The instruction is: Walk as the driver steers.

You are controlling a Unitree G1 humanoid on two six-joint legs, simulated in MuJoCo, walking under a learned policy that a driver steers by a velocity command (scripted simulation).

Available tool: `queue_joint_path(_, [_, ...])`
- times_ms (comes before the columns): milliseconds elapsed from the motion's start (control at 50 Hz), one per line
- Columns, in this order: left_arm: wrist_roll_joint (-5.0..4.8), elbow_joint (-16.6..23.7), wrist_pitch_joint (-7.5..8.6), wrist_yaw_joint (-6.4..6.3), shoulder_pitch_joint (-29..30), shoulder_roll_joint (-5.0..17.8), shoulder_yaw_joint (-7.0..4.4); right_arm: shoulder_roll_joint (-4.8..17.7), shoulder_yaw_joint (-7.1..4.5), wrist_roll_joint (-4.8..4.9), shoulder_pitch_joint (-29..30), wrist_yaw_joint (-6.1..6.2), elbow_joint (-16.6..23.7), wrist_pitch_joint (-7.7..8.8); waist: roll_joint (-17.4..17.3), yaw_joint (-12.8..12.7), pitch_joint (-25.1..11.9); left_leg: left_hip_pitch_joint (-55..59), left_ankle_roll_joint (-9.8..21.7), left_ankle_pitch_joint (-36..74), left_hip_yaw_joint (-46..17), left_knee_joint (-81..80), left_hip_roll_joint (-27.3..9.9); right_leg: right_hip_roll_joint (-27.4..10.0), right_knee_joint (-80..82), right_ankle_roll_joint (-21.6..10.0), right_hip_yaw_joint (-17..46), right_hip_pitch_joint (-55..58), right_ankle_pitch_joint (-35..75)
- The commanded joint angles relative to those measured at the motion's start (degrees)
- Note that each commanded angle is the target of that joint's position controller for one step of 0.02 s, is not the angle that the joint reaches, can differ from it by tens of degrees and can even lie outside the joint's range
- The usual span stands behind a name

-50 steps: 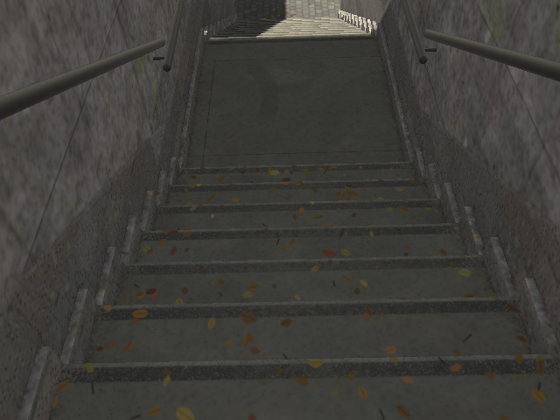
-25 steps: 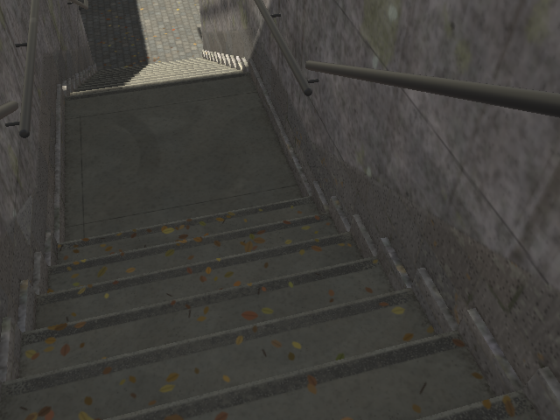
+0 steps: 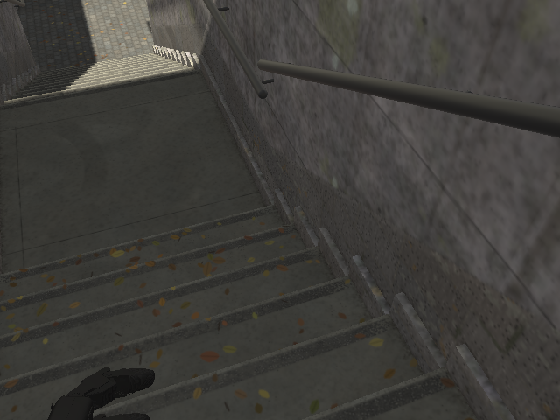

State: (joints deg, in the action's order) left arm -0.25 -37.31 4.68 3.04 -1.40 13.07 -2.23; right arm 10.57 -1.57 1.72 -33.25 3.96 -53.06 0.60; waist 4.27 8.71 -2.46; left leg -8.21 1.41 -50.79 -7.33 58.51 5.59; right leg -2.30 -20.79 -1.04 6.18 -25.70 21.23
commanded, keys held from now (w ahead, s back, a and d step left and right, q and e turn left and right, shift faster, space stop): w+q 0.78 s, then w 0.04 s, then w+e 0.18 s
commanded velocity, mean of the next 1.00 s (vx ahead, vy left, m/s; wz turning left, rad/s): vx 0.50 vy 0.00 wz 0.46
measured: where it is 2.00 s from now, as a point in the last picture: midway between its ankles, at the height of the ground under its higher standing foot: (181, 339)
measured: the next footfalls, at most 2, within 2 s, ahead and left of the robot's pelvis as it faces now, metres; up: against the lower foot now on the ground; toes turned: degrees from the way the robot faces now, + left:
right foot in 0.02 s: +0.16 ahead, -0.13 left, -0.15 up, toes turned +3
left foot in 0.60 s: +0.40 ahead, +0.16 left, -0.30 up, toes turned +18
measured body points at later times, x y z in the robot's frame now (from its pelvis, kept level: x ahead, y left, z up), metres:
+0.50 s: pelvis +0.24 +0.00 -0.11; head +0.24 +0.01 +0.34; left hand +0.13 +0.23 -0.26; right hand +0.46 -0.20 -0.21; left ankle +0.38 +0.18 -0.81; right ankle +0.12 -0.13 -0.79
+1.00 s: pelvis +0.48 +0.11 -0.25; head +0.47 +0.12 +0.20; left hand +0.51 +0.41 -0.35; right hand +0.62 -0.11 -0.38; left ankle +0.36 +0.15 -0.94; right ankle +0.71 +0.04 -0.95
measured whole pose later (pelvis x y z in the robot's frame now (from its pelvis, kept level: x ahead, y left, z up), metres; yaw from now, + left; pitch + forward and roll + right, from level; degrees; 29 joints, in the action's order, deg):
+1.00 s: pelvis +0.48 +0.11 -0.25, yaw +29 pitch +2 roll +1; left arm 1.0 -40.4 3.1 0.5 -10.5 14.0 -3.6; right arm 10.8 -1.8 1.0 -23.0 3.4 -49.9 2.1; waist 3.6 0.7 -3.8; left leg -16.9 5.3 -35.0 -6.4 50.9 9.8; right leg -2.5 -37.5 1.0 7.7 -36.4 25.2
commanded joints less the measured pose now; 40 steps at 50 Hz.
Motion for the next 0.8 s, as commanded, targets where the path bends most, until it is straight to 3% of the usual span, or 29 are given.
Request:
queue_joint_path(20, [0.73, -5.47, 0.17, -0.94, -24.37, 7.95, -3.77, 6.0, -1.74, -0.05, -0.41, -0.65, -0.71, -0.04, -6.03, -14.13, -1.69, -15.51, 3.86, 33.69, -8.99, 21.94, -3.46, -5.06, -0.66, -2.12, 0.45, 29.79, 4.28])
queue_joint_path(40, [2.13, -8.77, 0.17, -0.12, -33.66, 8.81, -3.13, 0.24, -0.85, 0.35, -9.53, -2.62, -3.58, 1.25, 7.93, -14.07, -10.85, -36.14, 1.38, -3.99, -8.05, 48.43, 3.13, -12.39, -21.18, -5.61, 3.44, 54.25, 23.67])
queue_joint_path(60, [0.64, -9.51, -0.88, 0.58, -34.15, 10.35, -3.24, 2.79, -0.67, 2.17, -15.06, -3.46, -1.83, 2.41, 14.4, -12.07, -16.34, -45.23, -0.96, -1.65, -9.25, 58.19, -0.58, -19.68, -23.61, -8.53, 11.53, 57.75, 24.06])
queue_joint_path(80, [-1.36, -10.03, -1.72, 1.18, -33.08, 12.91, -4.35, 4.37, -0.65, 3.15, -10.73, -2.94, 2.42, 2.79, 14.01, -11.77, -18.51, -49.81, -2.04, 6.52, -5.57, 57.08, -2.84, -25.63, -11.83, -15.12, 23.09, 52.61, -9.73])
queue_joint_path(100, [-0.67, -10.72, -2.32, 0.71, -28.52, 7.57, -3.2, 6.91, -1.67, 2.05, 0.4, -1.27, 4.87, 1.42, 0.93, -12.2, -6.96, -50.35, -1.48, 17.33, 0.4, 51.91, -4.65, -20.49, 0.25, -13.31, 21.96, 37.52, -36.8])
queue_joint_path(120, [0.37, -11.7, -1.78, 0.57, -23.92, 7.99, -2.78, 6.28, -1.72, 2.29, 3.14, -0.14, 7.0, 0.07, 5.1, -9.62, -2.22, -49.69, -1.33, 23.35, 1.65, 53.18, -6.71, -23.58, 4.32, -16.96, 26.2, 26.33, -45.39])
queue_joint_path(140, [1.34, -9.74, -0.49, 1.18, -15.53, 3.71, -1.2, 6.49, -2.1, 1.32, 3.35, 0.15, 6.65, -1.33, -2.15, -6.04, 4.95, -44.31, -0.17, 32.19, -2.15, 40.7, -9.54, -20.68, 4.82, -14.99, 22.46, 12.02, -44.27])
queue_joint_path(180, [0.7, -11.18, 1.35, 0.56, -12.53, 0.45, -0.41, 6.32, -3.21, -0.21, 2.13, 0.33, 4.95, -1.58, -1.35, -3.56, 6.66, -38.97, 1.36, 39.16, -6.16, 31.06, -11.29, -14.68, 0.69, -9.04, 13.17, 2.73, -35.47])
queue_joint_path(220, [0.62, -13.34, 2.1, -1.46, -15.61, 3.49, -1.03, 5.57, -3.92, -1.4, 5.55, -0.49, 6.78, -0.74, 1.47, -4.74, 6.34, -37.06, -0.1, 47.39, -6.5, 12.91, -10.84, -11.79, 2.08, -8.58, 5.25, 3.73, -20.07])
queue_joint_path(240, [1.47, -15.29, 1.84, -2.67, -18.18, 4.39, -1.14, 4.39, -3.62, -1.48, 6.97, -1.05, 7.83, -0.46, 3.38, -4.72, 3.85, -37.6, -0.37, 48.14, -6.26, 12.53, -10.87, -12.69, 0.91, -10.23, 5.22, 6.41, -13.87])
queue_joint_path(260, [2.2, -15.95, 1.95, -3.18, -19.03, 5.2, -1.32, 4.48, -3.53, -1.16, 6.09, -1.89, 7.26, -0.44, 2.2, -4.28, 1.03, -39.03, 0.22, 51.33, -5.96, 13.45, -10.87, -14.19, -2.04, -11.43, 5.03, 10.21, -12.15])
queue_joint_path(280, [1.78, -16.1, 2.04, -3.24, -19.91, 4.71, -1.1, 4.78, -3.58, -0.93, 7.68, -2.45, 8.24, -0.51, 1.09, -4.94, 1.2, -40.75, 0.91, 52.57, -6.65, 12.12, -10.47, -14.71, -2.02, -11.17, 4.13, 11.56, -11.85])
queue_joint_path(300, [0.73, -16.47, 2.03, -3.5, -20.44, 2.3, -0.8, 6.49, -4.31, -0.66, 11.76, -3.2, 9.58, -0.21, -0.65, -5.75, 2.75, -44.2, 2.31, 60.71, -9.51, 3.49, -10.59, -12.18, -3.25, -8.04, 0.97, 14.88, -19.81])
queue_joint_path(340, [0.45, -18.33, 1.82, -4.15, -24.65, 2.49, -0.51, 5.12, -3.81, -1.33, 16.58, -4.08, 11.16, 0.15, 0.42, -8.31, 4.67, -46.65, 3.76, 67.75, -8.57, -1.41, -9.2, -12.77, -5.47, -6.74, 0.06, 16.7, -21.86])
queue_joint_path(400, [0.52, -18.06, 0.89, -6.47, -24.73, 2.98, 0.07, 3.64, -2.88, -2.05, 23.28, -5.8, 13.52, 0.69, -1.66, -9.95, 7.34, -27.4, 2.31, 87.73, 0.2, -18.2, -5.79, -8.29, -10.2, -4.34, -11.02, 1.97, -33.86])
queue_joint_path(440, [0.82, -17.44, 0.2, -6.2, -24.26, 5.01, -0.43, 2.63, -2.54, -1.17, 25.99, -7.22, 15.3, 0.24, -1.92, -11.43, 8.23, -21.89, 1.83, 85.36, 3.32, -20.98, -5.42, -8.9, -13.52, -4.43, -12.13, 0.12, -36.73])
queue_joint_path(540, [-0.39, -17.33, -2.61, -6.06, -27.65, 7.08, -2.03, 3.49, -1.94, 0.24, 31.64, -8.23, 18.8, -0.94, -2.22, -15.74, 11.91, -31.38, 2.86, 63.48, 5.24, -29.93, -8.84, -16.18, -28.02, -4.68, -6.21, 16.34, -27.56])
queue_joint_path(560, [-0.25, -17.85, -2.88, -5.47, -27.63, 7.4, -2.18, 4.56, -2.44, 0.2, 28.61, -7.76, 17.73, -0.72, -2.46, -13.59, 9.72, -23.23, 4.25, 57.37, 7.43, -31.51, -7.97, -15.97, -34.56, -4.66, -7.29, 14.55, -20.75])
queue_joint_path(580, [-0.25, -17.72, -2.6, -4.92, -25.74, 8.71, -2.42, 6.76, -3.68, -0.16, 19.38, -6.93, 14.46, -0.74, -2.64, -8.58, 5.87, -10.84, 5.52, 56.9, 11.08, -33.75, -5.02, -14.13, -45.91, -4.19, -9.72, 12.41, -10.76])
queue_joint_path(600, [-0.45, -18.45, -1.49, -4.5, -22.65, 9.39, -2.59, 10.59, -5.4, -0.44, 6.55, -6.3, 9.52, -0.7, -4.21, -1.6, -0.24, 7.33, 9.44, 68.7, 9.54, -36.15, -5.9, -10.53, -65.7, -1.88, -11.73, 4.24, -14.39])
queue_joint_path(620, [1.65, -16.4, -0.07, -4.22, -26.74, 3.43, -1.62, 16.48, -5.81, -1.47, 2.8, -6.43, 7.25, -0.21, -23.47, -3.93, -4.98, 29.39, 14.38, 100.73, 1.28, -18.89, -12.51, -1.14, -95.75, 2.69, -14.47, -20.75, -68.7])
queue_joint_path(640, [0.55, -14.54, 2.08, -2.84, -33.52, 5.69, -0.93, 16.75, -5.31, -0.29, 0.48, -7.07, 8.03, -0.27, -25.24, -4.45, -19.93, 42.5, 23.73, 96.86, -13.68, -12.34, -18.69, -0.71, -103.06, 4.71, -3.05, -30.26, -73.6])
queue_joint_path(660, [-1.67, -8.31, 2.98, -2.75, -23.65, 7.18, -0.91, 17.86, -6.24, 0.6, -3.02, -6.73, 7.92, -1.09, -22.31, 0.25, -26.33, 43.38, 29.38, 67.85, -28.45, -27.96, -25.39, 1.06, -98.67, 5.71, -0.5, -35.36, -70.39])
queue_joint_path(680, [-2.99, -5.15, 2.58, -3.92, -15.57, 5.91, -0.34, 17.6, -5.84, 0.57, -1.53, -5.73, 5.59, -1.53, -11.67, -1.25, -19.65, 37.94, 27.58, 48.7, -34.11, -35.7, -26.29, -0.22, -93.81, 5.77, -1.44, -41.96, -64.57])
queue_joint_path(700, [-2.49, -5.36, 1.18, -5.8, -11.95, 6.8, -0.61, 12.96, -4.35, -0.5, 7.33, -5.26, 7.72, -1.42, 1.33, -4.14, -8.94, 24.59, 22.32, 36.69, -33.0, -37.87, -24.99, -2.56, -85.41, 3.85, -1.36, -42.01, -54.67])
queue_joint_path(720, [-1.6, -4.3, 0.19, -6.76, -12.65, 5.79, -0.59, 13.01, -4.13, -1.27, 13.2, -5.32, 9.49, -0.18, -1.52, -8.08, -5.3, 12.78, 23.18, 36.79, -37.9, -36.12, -25.78, -3.16, -82.6, 3.84, 0.73, -38.09, -52.52])
queue_joint_path(740, [-1.17, -6.52, -0.35, -6.82, -15.61, 6.93, -1.48, 7.77, -2.32, -2.17, 18.54, -5.65, 11.0, 1.38, 3.11, -11.78, -0.8, 0.95, 19.17, 40.08, -31.82, -33.82, -22.6, -5.0, -68.96, 2.64, 4.36, -33.02, -40.64])
queue_joint_path(780, [1.26, -4.42, -0.97, -6.36, -13.24, 6.73, -2.3, 8.37, -2.28, -0.94, 22.4, -3.93, 12.6, 1.76, -1.07, -13.56, 3.43, -16.32, 15.5, 47.65, -18.48, -35.92, -12.79, -4.72, -49.09, 4.15, 1.65, -20.54, -30.84])
queue_joint_path(800, [3.14, -3.72, -0.69, -6.24, -12.44, 4.43, -1.83, 9.2, -2.78, -1.68, 21.0, -2.55, 11.16, 1.38, -4.7, -13.35, 1.27, -19.5, 14.93, 59.17, -14.49, -32.72, -10.45, -3.61, -44.22, 5.08, -1.03, -14.25, -25.12])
